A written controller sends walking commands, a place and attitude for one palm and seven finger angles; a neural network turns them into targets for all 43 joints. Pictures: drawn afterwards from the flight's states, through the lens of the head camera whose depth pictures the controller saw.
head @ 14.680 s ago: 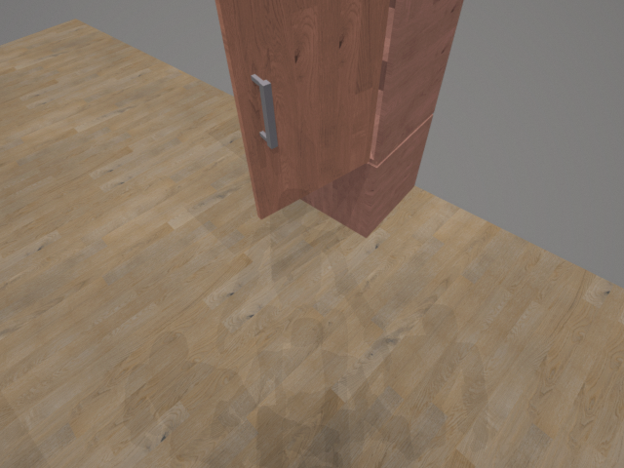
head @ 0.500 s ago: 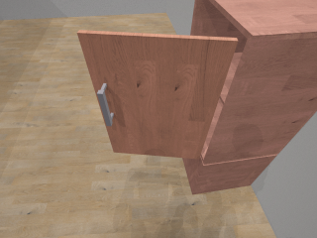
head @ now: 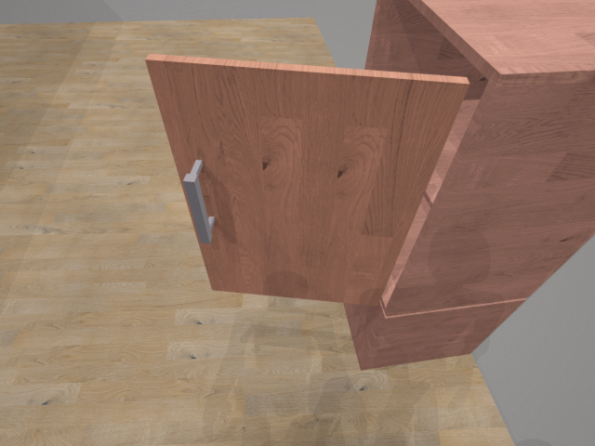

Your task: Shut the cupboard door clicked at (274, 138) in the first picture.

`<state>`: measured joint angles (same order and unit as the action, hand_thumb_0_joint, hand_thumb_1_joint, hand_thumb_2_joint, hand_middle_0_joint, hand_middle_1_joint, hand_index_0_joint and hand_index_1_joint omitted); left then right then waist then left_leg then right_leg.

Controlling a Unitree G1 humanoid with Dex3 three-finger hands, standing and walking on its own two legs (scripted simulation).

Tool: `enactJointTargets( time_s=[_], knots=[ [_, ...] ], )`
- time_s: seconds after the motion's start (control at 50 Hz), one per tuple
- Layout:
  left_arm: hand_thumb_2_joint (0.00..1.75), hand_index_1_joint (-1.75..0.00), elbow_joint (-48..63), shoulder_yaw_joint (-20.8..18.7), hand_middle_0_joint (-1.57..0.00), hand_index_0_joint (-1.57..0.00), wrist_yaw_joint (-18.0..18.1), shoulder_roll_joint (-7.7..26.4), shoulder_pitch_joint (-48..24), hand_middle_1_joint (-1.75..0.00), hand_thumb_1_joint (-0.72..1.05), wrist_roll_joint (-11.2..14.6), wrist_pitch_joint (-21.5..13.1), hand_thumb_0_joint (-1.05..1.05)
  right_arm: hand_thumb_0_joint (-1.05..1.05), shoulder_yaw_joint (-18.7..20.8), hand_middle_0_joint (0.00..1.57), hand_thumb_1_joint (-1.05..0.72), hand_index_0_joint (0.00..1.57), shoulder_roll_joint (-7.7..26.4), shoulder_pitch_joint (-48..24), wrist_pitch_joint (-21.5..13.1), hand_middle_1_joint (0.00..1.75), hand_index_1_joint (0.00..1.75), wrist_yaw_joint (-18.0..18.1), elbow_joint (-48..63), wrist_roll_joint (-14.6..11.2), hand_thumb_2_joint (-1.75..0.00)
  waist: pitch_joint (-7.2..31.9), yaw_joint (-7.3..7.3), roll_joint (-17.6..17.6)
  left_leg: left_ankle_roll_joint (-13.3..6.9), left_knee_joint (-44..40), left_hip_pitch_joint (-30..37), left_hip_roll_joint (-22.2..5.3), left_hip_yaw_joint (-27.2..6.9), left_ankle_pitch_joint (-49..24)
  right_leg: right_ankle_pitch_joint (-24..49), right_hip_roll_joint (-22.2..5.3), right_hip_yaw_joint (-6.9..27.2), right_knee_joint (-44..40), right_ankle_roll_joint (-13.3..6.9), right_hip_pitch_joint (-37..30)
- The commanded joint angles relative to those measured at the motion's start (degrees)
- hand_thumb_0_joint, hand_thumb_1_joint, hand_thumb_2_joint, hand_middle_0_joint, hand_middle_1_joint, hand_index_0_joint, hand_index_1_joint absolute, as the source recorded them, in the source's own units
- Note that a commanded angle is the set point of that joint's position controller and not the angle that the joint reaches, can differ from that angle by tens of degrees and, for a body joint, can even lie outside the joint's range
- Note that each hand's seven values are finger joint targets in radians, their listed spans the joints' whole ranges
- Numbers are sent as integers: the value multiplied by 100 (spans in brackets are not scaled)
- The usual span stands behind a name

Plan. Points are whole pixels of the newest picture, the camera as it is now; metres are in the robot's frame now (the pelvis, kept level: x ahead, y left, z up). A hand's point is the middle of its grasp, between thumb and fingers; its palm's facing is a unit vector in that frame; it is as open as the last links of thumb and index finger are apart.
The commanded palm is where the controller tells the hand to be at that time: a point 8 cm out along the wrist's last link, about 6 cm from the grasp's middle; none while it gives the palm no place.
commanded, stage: come to a stop and stand still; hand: left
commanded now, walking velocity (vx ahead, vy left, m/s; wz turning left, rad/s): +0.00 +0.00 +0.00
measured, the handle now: (202, 203) +0.49 +0.21 +0.01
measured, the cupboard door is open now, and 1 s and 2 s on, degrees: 76 76 76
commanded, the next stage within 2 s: look again from close up in 0.98 s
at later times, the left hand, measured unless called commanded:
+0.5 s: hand out of the picture +0.07 +0.20 -0.17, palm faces -0.01 -0.96 -0.27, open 7.4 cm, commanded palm none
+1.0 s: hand out of the picture +0.02 +0.21 -0.16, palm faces -0.03 -0.97 -0.26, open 7.4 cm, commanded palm none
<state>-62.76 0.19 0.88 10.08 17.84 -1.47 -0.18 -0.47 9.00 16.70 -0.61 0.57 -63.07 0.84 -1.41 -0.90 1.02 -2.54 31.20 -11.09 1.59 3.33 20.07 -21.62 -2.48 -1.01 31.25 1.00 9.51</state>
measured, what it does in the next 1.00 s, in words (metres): steps on the spot: right foot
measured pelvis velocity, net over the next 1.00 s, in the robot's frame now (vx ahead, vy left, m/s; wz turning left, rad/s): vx -0.02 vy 0.01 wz -0.02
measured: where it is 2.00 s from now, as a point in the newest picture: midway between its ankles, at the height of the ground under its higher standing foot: outside the picture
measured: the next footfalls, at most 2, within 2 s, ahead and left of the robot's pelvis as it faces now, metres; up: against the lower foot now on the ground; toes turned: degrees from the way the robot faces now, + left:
right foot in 0.70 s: +0.07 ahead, -0.12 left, +0.00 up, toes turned -1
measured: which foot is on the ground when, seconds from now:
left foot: down 0.00-1.00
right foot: down 0.00-0.56, up 0.58-0.68, down 0.70-1.00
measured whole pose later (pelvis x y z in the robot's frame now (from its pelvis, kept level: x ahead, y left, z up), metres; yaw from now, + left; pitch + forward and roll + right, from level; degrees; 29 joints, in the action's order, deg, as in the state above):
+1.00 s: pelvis -0.02 +0.01 +0.00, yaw -1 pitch -1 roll +1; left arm -55.9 0.8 1.1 12.0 16.0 -0.8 1.0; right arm -0.3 11.3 18.5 0.4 0.0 -57.9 1.1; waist -2.3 0.4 -1.1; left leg -2.7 27.8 -11.9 1.7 5.1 15.3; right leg -11.4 -1.8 1.7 29.4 0.6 17.4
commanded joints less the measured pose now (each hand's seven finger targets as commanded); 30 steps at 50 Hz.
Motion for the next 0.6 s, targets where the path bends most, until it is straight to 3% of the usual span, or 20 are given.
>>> enactJointTargets(
  time_s=[0.0,0.04,0.06,0.08,0.12,0.14,0.18,0.22,0.26,0.32,0.36,0.38,0.4,0.42,0.44,0.46,0.48,0.5,0.54,0.58],
  knots=[
    [90,-30,87,-223,-20,-20,65,722,577,-30,90,12,-142,0,0,67,20,-90,20,487,85,-179,30,30,53,296,17,-90,-491,-65,485,-40,-79,-839,-298,-188,-752,1002,-604,683,-671,-619,-191],
    [90,-30,42,-228,-20,-20,120,714,613,-30,90,30,-141,0,0,50,20,-90,20,449,117,-196,30,30,93,287,16,-90,-286,-5,547,56,34,-627,-296,-110,-1453,2742,-700,629,-385,-613,-356],
    [90,-30,72,-204,-20,-20,144,663,547,-30,90,39,-142,0,0,46,20,-90,20,487,246,-208,30,30,125,224,4,-90,-92,68,256,66,-96,-232,-402,-216,-2289,3557,-579,385,-55,-527,-303],
    [90,-30,120,-177,-20,-20,179,576,424,-30,90,48,-131,0,0,69,20,-90,20,570,447,-209,30,30,163,123,-3,-90,72,151,-41,23,-152,265,-569,-390,-3543,3605,-408,127,234,-404,-90],
    [90,-30,225,-153,-20,-20,244,493,235,-30,90,107,-114,0,0,114,20,-90,20,764,668,-214,30,30,246,18,-37,-90,283,187,-837,-147,-154,1005,-950,-719,-6432,2564,-168,-136,473,-158,236],
    [90,-30,275,-174,-20,-20,269,552,198,-30,90,126,-88,0,0,155,20,-90,20,882,636,-205,30,30,277,11,-59,-90,302,152,-1100,-246,-228,1368,-1149,-875,-7398,1409,-70,-167,521,-120,515],
    [90,-30,364,-220,-20,-20,261,632,10,-30,90,132,-45,0,0,248,20,-90,20,1067,529,-161,30,30,303,90,-61,-90,213,166,-1124,-421,-313,1870,-1386,-1038,-7940,-73,10,-199,406,-133,1001],
    [90,-30,419,-255,-20,-20,234,624,-92,-30,90,112,-30,0,0,291,20,-90,20,1030,342,-128,30,30,316,205,-50,-90,10,120,-898,-419,-326,1764,-1344,-939,-7569,155,-6,-229,1,-143,933],
    [90,-30,354,-267,-20,-20,244,480,257,-30,90,90,-12,0,0,266,20,-90,20,795,223,-83,30,30,310,305,-59,-90,296,7,-544,-217,-117,1355,-1139,-699,-6701,1769,-111,-156,-321,-176,270],
    [90,-30,328,-336,-20,-20,263,763,507,-30,90,46,-37,0,0,316,20,-90,20,644,18,-15,30,30,285,500,-49,-90,416,-76,461,89,226,-10,-592,-273,-3676,5420,-812,392,107,-480,-747],
    [90,-30,389,-326,-20,-20,252,864,496,-30,90,26,-15,0,0,296,20,-90,20,480,-127,31,30,30,227,587,-59,-90,395,-111,978,245,513,-611,-299,-113,-1293,6139,-1238,658,12,-862,-917],
    [90,-30,432,-301,-20,-20,245,861,386,-30,90,12,2,0,0,283,20,-90,20,369,-227,53,30,30,202,610,-65,-90,307,-97,1110,278,585,-747,-234,-100,-46,6016,-1379,745,-132,-1002,-802],
    [90,-30,486,-270,-20,-20,250,809,252,-30,90,-3,14,0,0,264,20,-90,20,241,-224,60,30,30,188,585,-58,-90,284,-67,1017,269,451,-725,-242,-105,436,5723,-1401,748,-214,-1058,-703],
    [90,-30,572,-260,-20,-20,249,832,79,-30,90,-17,33,0,0,251,20,-90,20,237,-219,66,30,30,163,574,-54,-90,213,4,963,277,76,-586,-259,-115,349,5240,-1284,677,-184,-985,-485],
    [90,-30,735,-265,-20,-20,419,1049,1,-30,90,-39,-124,0,0,355,20,-90,20,769,-339,-56,30,30,127,1001,-92,-90,414,273,1034,337,-44,-493,-211,264,-573,7817,-969,944,385,-394,-561],
    [90,-30,1078,-288,-20,-20,390,1216,-46,-30,90,23,-224,0,0,359,20,-90,20,659,161,-87,30,30,64,1004,-29,-90,1135,342,742,114,-233,-353,-183,116,-1364,7852,-826,416,1123,-309,-1256],
    [90,-30,1115,-283,-20,-20,348,1072,-71,-30,90,126,-237,0,0,391,20,-90,20,899,207,-85,30,30,79,948,-11,-90,1325,338,345,-87,16,310,-522,-133,-2926,6634,-659,223,1270,-248,-621],
    [90,-30,1124,-250,-20,-20,316,935,-183,-30,90,128,-229,0,0,380,20,-90,20,976,314,-95,30,30,71,955,10,-90,1454,350,-657,-178,135,828,-839,-291,-4457,5114,-436,69,1331,-231,-128],
    [90,-30,1255,-180,-20,-20,286,683,-525,-30,90,146,-110,0,0,365,20,-90,20,1049,147,-62,30,30,103,965,45,-90,563,291,-1877,-624,-404,1150,-1494,-1162,-6393,-536,102,-16,1486,-203,1138],
    [90,-30,1262,-152,-20,-20,234,601,-627,-30,90,120,21,0,0,284,20,-90,20,924,-59,-53,30,30,122,1121,68,-90,-222,199,-1446,-684,-637,455,-1492,-995,-5429,-1074,56,3,1317,-203,1181]
  ],
)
